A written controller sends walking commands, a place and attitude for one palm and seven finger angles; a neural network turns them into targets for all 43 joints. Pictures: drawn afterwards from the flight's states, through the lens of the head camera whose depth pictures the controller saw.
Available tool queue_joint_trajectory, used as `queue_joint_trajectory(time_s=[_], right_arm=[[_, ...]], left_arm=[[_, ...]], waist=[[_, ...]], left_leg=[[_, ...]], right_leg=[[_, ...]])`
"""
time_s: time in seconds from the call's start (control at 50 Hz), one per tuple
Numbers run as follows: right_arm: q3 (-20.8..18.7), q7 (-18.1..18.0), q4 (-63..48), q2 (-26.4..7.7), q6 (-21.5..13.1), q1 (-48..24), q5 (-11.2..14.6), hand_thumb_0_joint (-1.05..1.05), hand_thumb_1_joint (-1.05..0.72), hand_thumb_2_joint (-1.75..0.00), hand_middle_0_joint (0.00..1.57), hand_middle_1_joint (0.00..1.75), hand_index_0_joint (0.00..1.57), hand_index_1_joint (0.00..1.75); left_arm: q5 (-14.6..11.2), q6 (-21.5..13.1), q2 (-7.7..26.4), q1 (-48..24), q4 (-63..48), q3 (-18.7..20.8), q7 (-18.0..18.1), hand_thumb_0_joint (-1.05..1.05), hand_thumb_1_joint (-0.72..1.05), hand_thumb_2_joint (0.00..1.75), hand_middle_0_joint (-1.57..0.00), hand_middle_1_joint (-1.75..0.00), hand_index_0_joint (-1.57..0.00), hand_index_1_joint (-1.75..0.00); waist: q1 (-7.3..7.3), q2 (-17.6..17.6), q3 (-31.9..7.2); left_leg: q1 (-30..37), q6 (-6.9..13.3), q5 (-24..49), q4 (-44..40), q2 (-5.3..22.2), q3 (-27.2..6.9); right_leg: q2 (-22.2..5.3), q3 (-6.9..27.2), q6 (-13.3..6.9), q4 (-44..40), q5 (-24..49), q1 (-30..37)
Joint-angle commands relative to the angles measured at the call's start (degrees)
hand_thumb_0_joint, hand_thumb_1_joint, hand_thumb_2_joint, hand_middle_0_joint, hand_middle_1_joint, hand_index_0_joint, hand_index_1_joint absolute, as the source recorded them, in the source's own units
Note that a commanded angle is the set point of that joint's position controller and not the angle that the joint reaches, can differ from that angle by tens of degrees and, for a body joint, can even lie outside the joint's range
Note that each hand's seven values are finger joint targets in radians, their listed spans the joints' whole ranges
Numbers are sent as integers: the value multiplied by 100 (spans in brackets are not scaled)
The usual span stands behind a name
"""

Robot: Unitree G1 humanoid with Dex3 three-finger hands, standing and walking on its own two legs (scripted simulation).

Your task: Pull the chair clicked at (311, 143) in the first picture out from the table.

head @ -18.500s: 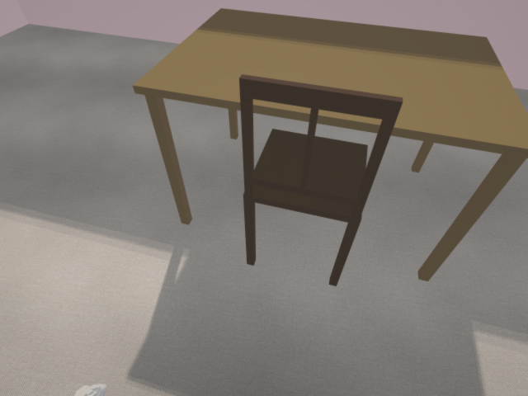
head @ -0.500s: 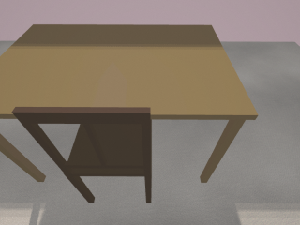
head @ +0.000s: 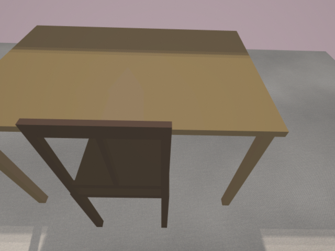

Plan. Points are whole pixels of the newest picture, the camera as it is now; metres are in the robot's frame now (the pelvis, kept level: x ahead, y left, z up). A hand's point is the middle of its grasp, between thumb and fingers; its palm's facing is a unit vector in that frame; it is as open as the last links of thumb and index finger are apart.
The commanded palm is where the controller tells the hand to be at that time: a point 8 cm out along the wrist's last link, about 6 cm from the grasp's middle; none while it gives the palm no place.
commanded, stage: come to a stop and stand still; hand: left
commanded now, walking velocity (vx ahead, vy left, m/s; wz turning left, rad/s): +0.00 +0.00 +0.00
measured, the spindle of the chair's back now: (109, 163) +0.39 +0.21 -0.10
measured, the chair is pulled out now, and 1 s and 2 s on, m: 0.00 0.00 0.00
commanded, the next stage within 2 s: look again from close up in 0.24 s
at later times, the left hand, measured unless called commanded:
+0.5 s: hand out of the picture -0.02 +0.18 -0.18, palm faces +0.01 -0.99 -0.16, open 7.4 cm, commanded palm none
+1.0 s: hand out of the picture -0.02 +0.19 -0.18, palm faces +0.01 -0.99 -0.15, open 7.4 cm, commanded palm none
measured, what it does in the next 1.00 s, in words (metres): stands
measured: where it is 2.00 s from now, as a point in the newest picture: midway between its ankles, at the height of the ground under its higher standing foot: outside the picture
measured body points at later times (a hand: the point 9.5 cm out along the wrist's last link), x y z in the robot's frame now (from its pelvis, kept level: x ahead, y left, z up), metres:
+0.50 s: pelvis -0.01 +0.02 +0.00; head +0.01 +0.03 +0.45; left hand -0.02 +0.23 -0.16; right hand -0.02 -0.20 -0.16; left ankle -0.01 +0.13 -0.74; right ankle -0.02 -0.07 -0.74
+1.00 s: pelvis -0.01 +0.03 +0.00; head +0.00 +0.04 +0.45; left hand -0.02 +0.24 -0.16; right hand -0.02 -0.19 -0.16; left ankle -0.01 +0.13 -0.74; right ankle -0.02 -0.07 -0.74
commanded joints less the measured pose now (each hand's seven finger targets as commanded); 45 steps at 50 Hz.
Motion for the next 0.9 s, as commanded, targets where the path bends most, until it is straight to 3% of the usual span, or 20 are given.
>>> queue_joint_trajectory(time_s=[0.0,0.16,0.42,0.88], right_arm=[[-101,-14,-158,-544,-76,331,24,0,-90,-90,20,30,20,30],[-96,-12,-94,-518,-106,374,27,0,-90,-90,20,30,20,30],[-108,-9,-9,-453,-116,407,42,0,-90,-90,20,30,20,30],[-100,-26,59,-386,-164,485,58,0,-90,-90,20,30,20,30]], left_arm=[[21,-58,578,362,-197,92,49,0,90,90,-20,-30,-20,-30],[16,-62,556,449,-160,75,39,0,90,90,-20,-30,-20,-30],[19,-55,469,546,-131,38,40,0,90,90,-20,-30,-20,-30],[10,-62,404,672,-133,9,41,0,90,90,-20,-30,-20,-30]], waist=[[24,-16,291],[21,137,170],[24,37,322],[38,50,236]], left_leg=[[-19,189,817,-342,483,-458],[69,219,901,-372,492,-504],[-39,256,737,-406,475,-555],[63,331,1119,-442,511,-638]], right_leg=[[-906,802,119,-551,957,-349],[-908,798,83,-519,860,-357],[-886,797,99,-549,595,-494],[-885,703,111,-514,819,-412]])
